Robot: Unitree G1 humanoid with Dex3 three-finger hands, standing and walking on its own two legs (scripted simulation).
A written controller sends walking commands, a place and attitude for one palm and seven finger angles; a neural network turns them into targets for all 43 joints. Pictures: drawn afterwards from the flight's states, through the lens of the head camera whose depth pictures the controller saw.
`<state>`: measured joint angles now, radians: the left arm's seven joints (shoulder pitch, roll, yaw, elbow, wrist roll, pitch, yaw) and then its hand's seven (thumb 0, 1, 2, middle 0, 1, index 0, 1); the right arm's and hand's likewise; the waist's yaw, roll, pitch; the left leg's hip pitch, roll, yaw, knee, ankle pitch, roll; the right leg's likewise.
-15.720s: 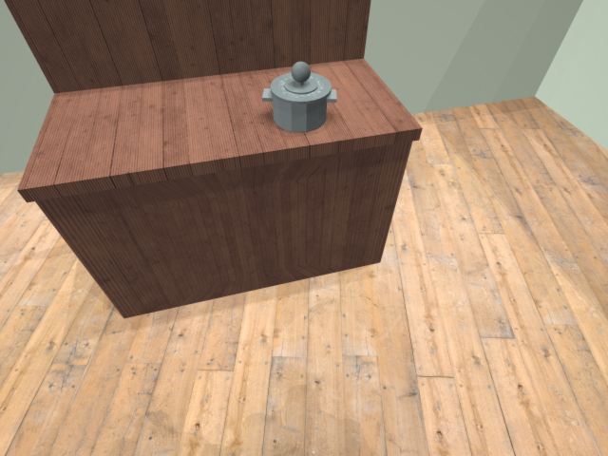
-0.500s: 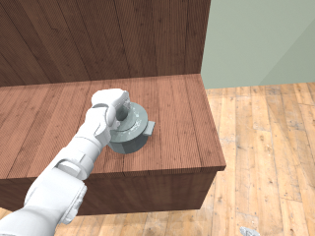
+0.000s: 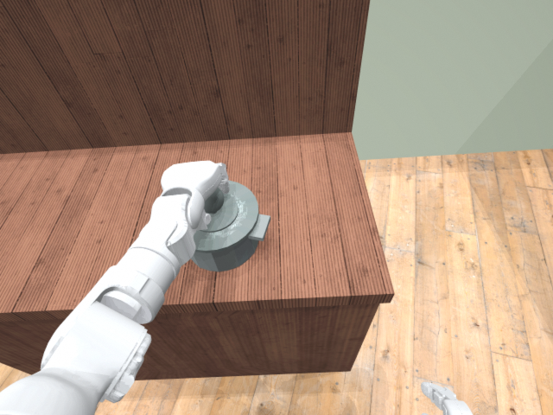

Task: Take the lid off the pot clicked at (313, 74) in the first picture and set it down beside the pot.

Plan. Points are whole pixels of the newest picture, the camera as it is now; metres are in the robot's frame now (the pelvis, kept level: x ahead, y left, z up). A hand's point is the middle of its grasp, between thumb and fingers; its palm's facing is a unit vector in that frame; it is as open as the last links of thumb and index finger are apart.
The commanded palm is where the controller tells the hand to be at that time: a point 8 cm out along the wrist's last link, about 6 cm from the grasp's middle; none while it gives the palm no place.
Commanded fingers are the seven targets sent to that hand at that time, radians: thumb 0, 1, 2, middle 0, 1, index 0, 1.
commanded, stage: close the fingers and squeeze the knob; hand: left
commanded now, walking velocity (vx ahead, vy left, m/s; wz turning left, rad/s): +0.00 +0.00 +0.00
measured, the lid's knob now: (209, 198) +0.46 +0.13 +0.04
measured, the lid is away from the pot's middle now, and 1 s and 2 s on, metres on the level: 0.01 0.00 0.02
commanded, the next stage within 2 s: lift the lid straight up in 0.18 s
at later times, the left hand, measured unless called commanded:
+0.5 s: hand (201, 206) +0.43 +0.13 +0.06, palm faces -0.32 -0.04 -0.95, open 8.3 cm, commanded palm +0.42 +0.13 +0.14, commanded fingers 0.00 0.63 1.06 -1.00 -1.08 -0.72 -0.96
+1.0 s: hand (194, 189) +0.43 +0.14 +0.10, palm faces -0.27 -0.07 -0.96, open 8.3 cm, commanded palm +0.41 +0.14 +0.18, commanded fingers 0.00 0.63 1.06 -1.00 -1.08 -0.72 -0.96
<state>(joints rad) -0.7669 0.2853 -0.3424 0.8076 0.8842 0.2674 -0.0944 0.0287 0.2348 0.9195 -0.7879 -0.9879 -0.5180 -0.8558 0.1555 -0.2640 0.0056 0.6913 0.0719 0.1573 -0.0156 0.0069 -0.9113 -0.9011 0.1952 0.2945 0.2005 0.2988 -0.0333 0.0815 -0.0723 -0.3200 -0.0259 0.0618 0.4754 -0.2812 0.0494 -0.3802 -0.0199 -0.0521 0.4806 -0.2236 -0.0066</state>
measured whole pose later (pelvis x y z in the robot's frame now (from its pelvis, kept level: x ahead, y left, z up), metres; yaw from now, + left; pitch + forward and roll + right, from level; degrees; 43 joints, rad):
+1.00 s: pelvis +0.00 +0.00 +0.00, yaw +0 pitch +5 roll +0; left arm -0.83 0.31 -0.35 0.75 0.87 0.33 -0.18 0.00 0.24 0.89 -0.92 -1.04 -0.52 -0.85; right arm 0.15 -0.26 0.02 0.69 0.08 0.12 -0.03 0.01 -0.91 -0.90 0.20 0.29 0.20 0.30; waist -0.03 0.09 -0.06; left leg -0.27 -0.03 0.06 0.43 -0.26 0.05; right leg -0.33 -0.03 -0.05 0.45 -0.21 0.00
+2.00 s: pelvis -0.01 +0.00 +0.00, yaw +1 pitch +3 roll +0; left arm -0.98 0.37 -0.36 0.66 0.85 0.37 -0.33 0.01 0.25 0.89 -0.94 -1.05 -0.52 -0.84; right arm 0.14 -0.28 0.04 0.69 0.08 0.06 -0.03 0.01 -0.91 -0.90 0.20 0.29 0.20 0.30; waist -0.03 0.09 -0.04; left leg -0.23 -0.05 0.04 0.40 -0.24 0.06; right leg -0.29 -0.04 -0.07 0.43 -0.20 0.00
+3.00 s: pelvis -0.01 +0.00 +0.01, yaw +2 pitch +3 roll +0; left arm -0.97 0.53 -0.27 0.69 0.88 0.27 -0.43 0.01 0.25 0.89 -0.96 -1.06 -0.51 -0.84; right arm 0.15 -0.29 0.05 0.67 0.08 0.07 -0.05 0.01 -0.91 -0.90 0.20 0.29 0.20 0.30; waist -0.03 0.08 -0.01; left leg -0.22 -0.04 0.03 0.39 -0.22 0.06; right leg -0.27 -0.03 -0.07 0.40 -0.18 0.00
